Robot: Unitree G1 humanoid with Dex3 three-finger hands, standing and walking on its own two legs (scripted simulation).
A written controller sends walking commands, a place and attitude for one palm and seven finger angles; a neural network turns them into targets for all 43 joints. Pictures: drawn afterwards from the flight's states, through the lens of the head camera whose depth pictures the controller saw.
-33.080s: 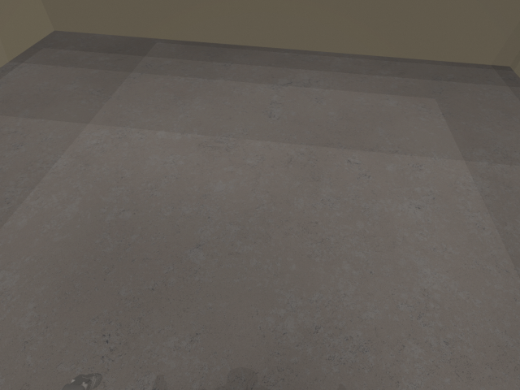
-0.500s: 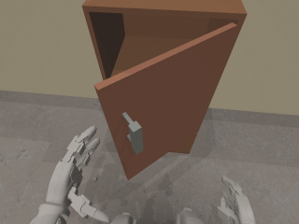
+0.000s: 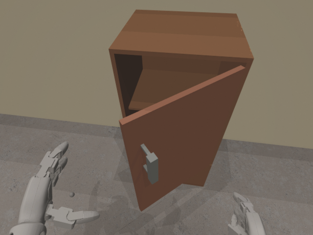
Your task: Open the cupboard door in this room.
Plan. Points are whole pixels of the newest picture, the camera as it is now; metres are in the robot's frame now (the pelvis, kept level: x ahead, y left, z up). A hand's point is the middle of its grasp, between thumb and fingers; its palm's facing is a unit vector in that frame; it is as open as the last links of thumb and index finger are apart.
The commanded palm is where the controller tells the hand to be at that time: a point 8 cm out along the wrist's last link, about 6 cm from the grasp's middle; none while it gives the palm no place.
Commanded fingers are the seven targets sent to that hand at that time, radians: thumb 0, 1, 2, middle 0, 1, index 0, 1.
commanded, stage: draw the hand back to the body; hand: left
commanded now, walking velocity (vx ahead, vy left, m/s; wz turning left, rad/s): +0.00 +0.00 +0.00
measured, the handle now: (148, 163) +0.32 +0.06 -0.01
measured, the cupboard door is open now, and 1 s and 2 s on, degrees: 42 42 42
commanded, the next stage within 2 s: step back with the hand held close in 0.88 s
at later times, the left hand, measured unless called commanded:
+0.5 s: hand (30, 162) +0.20 +0.25 +0.18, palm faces +0.43 -0.80 -0.42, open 9.1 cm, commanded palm +0.15 +0.29 +0.20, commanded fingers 0.00 0.90 0.90 -0.20 -0.30 -0.20 -0.30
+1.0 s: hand (29, 169) +0.18 +0.24 +0.18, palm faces +0.44 -0.80 -0.41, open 7.4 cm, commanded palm +0.14 +0.28 +0.20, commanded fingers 0.00 0.90 0.90 -0.20 -0.30 -0.20 -0.30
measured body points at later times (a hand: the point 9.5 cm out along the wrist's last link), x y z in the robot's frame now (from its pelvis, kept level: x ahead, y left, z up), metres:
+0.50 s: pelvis +0.01 -0.01 +0.03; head -0.01 -0.03 +0.48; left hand +0.17 +0.29 +0.20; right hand +0.21 -0.22 -0.05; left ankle -0.04 +0.11 -0.71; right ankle +0.02 -0.13 -0.71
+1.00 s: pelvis -0.01 -0.02 +0.03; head -0.03 -0.04 +0.48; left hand +0.15 +0.28 +0.21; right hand +0.18 -0.24 -0.05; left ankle -0.04 +0.11 -0.71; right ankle +0.02 -0.13 -0.71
